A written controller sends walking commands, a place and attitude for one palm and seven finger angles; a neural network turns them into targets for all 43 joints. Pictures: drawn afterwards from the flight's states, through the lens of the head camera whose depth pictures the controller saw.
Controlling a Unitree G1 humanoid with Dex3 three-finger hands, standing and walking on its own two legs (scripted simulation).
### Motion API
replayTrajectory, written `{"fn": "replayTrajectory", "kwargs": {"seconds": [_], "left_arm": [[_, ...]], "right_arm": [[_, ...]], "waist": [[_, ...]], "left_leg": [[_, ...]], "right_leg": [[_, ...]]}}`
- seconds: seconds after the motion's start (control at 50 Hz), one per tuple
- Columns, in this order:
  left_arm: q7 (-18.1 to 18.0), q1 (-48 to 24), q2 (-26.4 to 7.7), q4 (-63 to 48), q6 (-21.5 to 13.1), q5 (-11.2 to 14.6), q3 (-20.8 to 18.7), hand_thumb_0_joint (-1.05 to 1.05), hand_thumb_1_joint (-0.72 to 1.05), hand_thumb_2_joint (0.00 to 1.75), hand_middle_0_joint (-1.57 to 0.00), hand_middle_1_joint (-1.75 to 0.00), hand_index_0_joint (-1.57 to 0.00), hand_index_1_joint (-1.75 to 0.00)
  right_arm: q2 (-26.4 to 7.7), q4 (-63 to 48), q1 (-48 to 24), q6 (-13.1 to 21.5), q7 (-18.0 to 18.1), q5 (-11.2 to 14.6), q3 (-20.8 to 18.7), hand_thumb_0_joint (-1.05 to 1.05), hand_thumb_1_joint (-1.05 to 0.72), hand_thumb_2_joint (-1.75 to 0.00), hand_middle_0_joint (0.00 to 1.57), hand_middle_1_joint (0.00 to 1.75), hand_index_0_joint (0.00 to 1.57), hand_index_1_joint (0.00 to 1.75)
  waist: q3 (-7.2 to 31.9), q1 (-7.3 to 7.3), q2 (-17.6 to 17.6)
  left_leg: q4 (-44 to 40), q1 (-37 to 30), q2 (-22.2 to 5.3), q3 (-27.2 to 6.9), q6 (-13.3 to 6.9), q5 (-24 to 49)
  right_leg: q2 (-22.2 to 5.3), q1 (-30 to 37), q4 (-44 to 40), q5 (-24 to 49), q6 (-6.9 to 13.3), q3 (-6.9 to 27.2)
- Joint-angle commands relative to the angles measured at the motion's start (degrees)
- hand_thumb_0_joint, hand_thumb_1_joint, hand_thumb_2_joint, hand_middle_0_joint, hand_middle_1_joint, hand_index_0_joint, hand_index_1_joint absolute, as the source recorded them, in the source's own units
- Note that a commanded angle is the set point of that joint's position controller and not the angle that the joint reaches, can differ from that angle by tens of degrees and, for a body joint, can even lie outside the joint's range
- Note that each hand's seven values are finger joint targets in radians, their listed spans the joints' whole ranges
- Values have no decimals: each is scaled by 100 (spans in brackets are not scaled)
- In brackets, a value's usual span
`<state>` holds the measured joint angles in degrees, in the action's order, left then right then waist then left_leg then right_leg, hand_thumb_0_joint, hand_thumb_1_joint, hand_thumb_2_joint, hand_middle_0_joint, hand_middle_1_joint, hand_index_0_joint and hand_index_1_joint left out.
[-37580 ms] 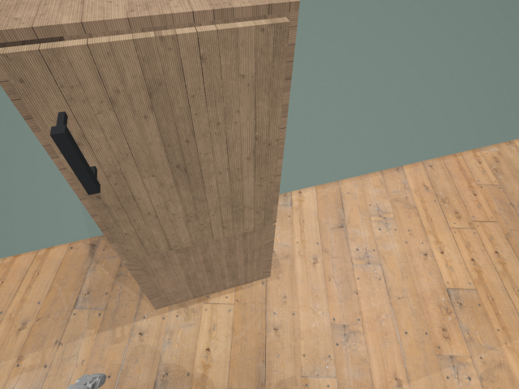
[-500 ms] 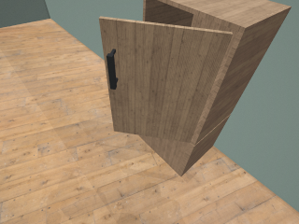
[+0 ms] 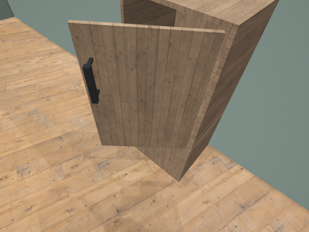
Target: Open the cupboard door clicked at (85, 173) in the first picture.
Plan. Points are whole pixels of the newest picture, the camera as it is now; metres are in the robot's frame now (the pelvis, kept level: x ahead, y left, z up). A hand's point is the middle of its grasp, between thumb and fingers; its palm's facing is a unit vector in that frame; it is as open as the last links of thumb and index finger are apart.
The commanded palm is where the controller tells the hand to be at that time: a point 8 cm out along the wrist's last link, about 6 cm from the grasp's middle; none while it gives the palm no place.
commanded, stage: come to a stop and stand still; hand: left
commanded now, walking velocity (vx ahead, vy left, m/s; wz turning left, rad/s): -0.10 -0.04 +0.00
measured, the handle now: (93, 81) +0.53 +0.23 +0.09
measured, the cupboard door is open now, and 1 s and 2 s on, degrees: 40 40 40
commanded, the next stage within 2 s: look again from close up in 0.80 s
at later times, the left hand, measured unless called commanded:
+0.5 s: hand out of the picture -0.04 +0.15 -0.17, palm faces +0.02 -0.99 -0.16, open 7.3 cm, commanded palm none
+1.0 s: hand out of the picture -0.03 +0.15 -0.17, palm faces +0.04 -0.98 -0.20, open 7.3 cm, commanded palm none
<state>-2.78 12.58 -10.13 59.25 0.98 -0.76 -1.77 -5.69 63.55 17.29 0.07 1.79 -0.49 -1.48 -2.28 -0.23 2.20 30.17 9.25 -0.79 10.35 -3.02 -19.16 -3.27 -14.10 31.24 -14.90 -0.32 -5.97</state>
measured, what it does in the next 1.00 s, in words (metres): stands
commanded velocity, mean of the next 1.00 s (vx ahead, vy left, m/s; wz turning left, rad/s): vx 0.00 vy -0.01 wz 0.00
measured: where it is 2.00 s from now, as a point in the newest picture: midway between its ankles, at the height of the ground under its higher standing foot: outside the picture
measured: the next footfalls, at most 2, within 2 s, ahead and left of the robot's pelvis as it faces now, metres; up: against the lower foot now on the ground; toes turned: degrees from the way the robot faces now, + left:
none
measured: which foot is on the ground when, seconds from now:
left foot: down 0.00-1.00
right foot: down 0.00-1.00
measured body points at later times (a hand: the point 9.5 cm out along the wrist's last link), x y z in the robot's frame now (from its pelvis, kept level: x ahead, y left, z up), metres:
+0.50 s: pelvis -0.03 -0.01 +0.01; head -0.03 +0.00 +0.46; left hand -0.04 +0.20 -0.16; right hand -0.02 -0.23 -0.15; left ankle -0.02 +0.07 -0.73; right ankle +0.02 -0.12 -0.73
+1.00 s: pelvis -0.02 -0.02 +0.01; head -0.01 -0.03 +0.46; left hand -0.03 +0.20 -0.15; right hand -0.04 -0.23 -0.16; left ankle -0.02 +0.07 -0.73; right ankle +0.02 -0.12 -0.73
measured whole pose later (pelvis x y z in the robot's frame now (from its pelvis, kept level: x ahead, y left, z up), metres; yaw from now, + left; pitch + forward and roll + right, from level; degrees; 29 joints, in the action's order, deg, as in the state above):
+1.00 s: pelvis -0.02 -0.02 +0.01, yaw +2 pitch +0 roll +1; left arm -1.8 17.6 -7.8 63.0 -1.0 -0.7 1.0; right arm -7.5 62.6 19.6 0.9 0.4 -1.1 1.2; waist -1.1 -0.2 -0.5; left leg 25.1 11.2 -0.3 8.8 -1.9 -13.8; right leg -3.1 -16.1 27.9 -11.6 1.4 -7.0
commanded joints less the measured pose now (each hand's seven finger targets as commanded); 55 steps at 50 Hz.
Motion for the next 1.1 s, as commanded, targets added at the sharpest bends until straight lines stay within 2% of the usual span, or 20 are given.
{"fn": "replayTrajectory", "kwargs": {"seconds": [0.0,0.02,0.06,0.08,0.14,0.18,0.22,0.44,0.46,0.48,0.5,0.52,0.58,0.62,0.68,0.74,0.78,0.8,0.92,1.08], "left_arm": [[-20,465,-280,-215,32,-33,-86,0,90,90,-20,-30,-20,-30],[-17,459,-272,-241,45,-33,-94,0,90,90,-20,-30,-20,-30],[0,441,-235,-248,73,-44,-88,0,90,90,-20,-30,-20,-30],[9,450,-212,-246,75,-52,-79,0,90,90,-20,-30,-20,-30],[27,503,-209,-238,45,-74,-54,0,90,90,-20,-30,-20,-30],[34,489,-268,-203,-2,-67,-35,0,90,90,-20,-30,-20,-30],[38,447,-287,-186,-37,-58,-11,0,90,90,-20,-30,-20,-30],[38,800,-211,211,-152,-52,96,0,90,90,-20,-30,-20,-30],[-166,1031,-443,337,-199,-102,171,0,90,90,-20,-30,-20,-30],[-95,829,-592,130,-245,-25,148,0,90,90,-20,-30,-20,-30],[-36,709,-605,99,-290,-30,130,0,90,90,-20,-30,-20,-30],[4,762,-546,69,-293,-28,138,0,90,90,-20,-30,-20,-30],[56,800,-306,100,-240,-49,185,0,90,90,-20,-30,-20,-30],[67,786,-263,90,-231,-51,188,0,90,90,-20,-30,-20,-30],[66,832,-231,91,-242,-40,175,0,90,90,-20,-30,-20,-30],[67,826,-229,77,-262,-30,170,0,90,90,-20,-30,-20,-30],[71,828,-243,94,-276,-19,162,0,90,90,-20,-30,-20,-30],[71,829,-264,94,-282,-17,161,0,90,90,-20,-30,-20,-30],[74,800,-262,165,-313,8,166,0,90,90,-20,-30,-20,-30],[70,778,-275,317,-336,30,169,0,90,90,-20,-30,-20,-30]], "right_arm": [[-757,-231,347,44,107,-25,-181,0,-90,-90,20,30,20,30],[-801,-275,318,44,111,-33,-201,0,-90,-90,20,30,20,30],[-839,-303,168,54,102,-45,-217,0,-90,-90,20,30,20,30],[-840,-338,92,54,96,-50,-221,0,-90,-90,20,30,20,30],[-802,-398,-54,49,53,-45,-216,0,-90,-90,20,30,20,30],[-747,-384,-6,40,24,-35,-196,0,-90,-90,20,30,20,30],[-707,-349,44,36,3,-23,-166,0,-90,-90,20,30,20,30],[-643,-66,222,62,-39,-10,-43,0,-90,-90,20,30,20,30],[-981,-545,-251,161,-72,16,11,0,-90,-90,20,30,20,30],[-707,-617,50,103,-86,-10,41,0,-90,-90,20,30,20,30],[-641,-540,37,132,-118,-82,66,0,-90,-90,20,30,20,30],[-704,-584,198,139,-107,-73,70,0,-90,-90,20,30,20,30],[-782,-649,269,98,-94,-73,59,0,-90,-90,20,30,20,30],[-782,-638,375,81,-99,-90,70,0,-90,-90,20,30,20,30],[-779,-580,532,72,-112,-92,82,0,-90,-90,20,30,20,30],[-744,-511,593,108,-111,-90,119,0,-90,-90,20,30,20,30],[-715,-460,617,134,-108,-80,135,0,-90,-90,20,30,20,30],[-686,-434,617,148,-106,-83,143,0,-90,-90,20,30,20,30],[-618,-256,607,181,-90,-61,184,0,-90,-90,20,30,20,30],[-587,-48,544,211,-59,-43,196,0,-90,-90,20,30,20,30]], "waist": [[-72,111,-744],[22,96,-731],[71,112,-685],[44,118,-624],[10,142,-421],[58,69,-188],[64,24,-135],[-323,23,-167],[-490,123,-441],[110,-55,-692],[-45,-32,-975],[113,-53,-875],[-225,-33,-332],[-430,-37,-117],[-510,-50,202],[-476,-46,22],[-427,-26,49],[-352,-16,-87],[-290,9,-55],[-102,36,-229]], "left_leg": [[-787,-4,-1162,-1004,-93,4287],[-793,-95,-1211,-1076,-144,4295],[-895,14,-1305,-1128,-264,3606],[-926,129,-1290,-1125,-272,3168],[-954,402,-1052,-1009,-118,1999],[-948,330,-833,-892,39,1361],[-1083,264,-787,-893,89,975],[-1620,269,-701,-929,119,82],[-492,625,-845,-735,235,1346],[-751,547,-529,-849,264,56],[-878,509,-481,-888,236,252],[-999,625,-570,-1015,173,-112],[-1198,987,-587,-1161,53,-692],[-1271,1121,-561,-1188,29,-804],[-1189,1039,-480,-1117,19,-693],[-1252,947,-491,-1118,18,-525],[-1257,935,-484,-1112,21,-406],[-1298,873,-498,-1097,23,-299],[-1211,711,-490,-991,61,116],[-1180,431,-551,-908,109,685]], "right_leg": [[-216,129,113,1154,87,271],[-173,72,176,849,75,278],[-144,83,186,314,48,297],[-144,122,117,313,52,327],[-238,271,-231,880,79,475],[-379,228,-490,1269,154,660],[-417,177,-665,1157,177,723],[-395,63,-1297,350,110,748],[-602,-39,-713,1685,155,708],[-683,77,-890,-45,315,834],[-608,-129,-829,-59,373,769],[-503,-88,-830,-479,353,679],[-344,-237,-804,-729,301,570],[-330,-350,-853,-908,296,585],[-363,-537,-991,-1146,289,720],[-375,-517,-989,-956,296,742],[-392,-400,-1009,-837,297,763],[-397,-306,-992,-692,302,714],[-457,-115,-1081,-317,313,769],[-480,227,-1053,436,321,696]]}}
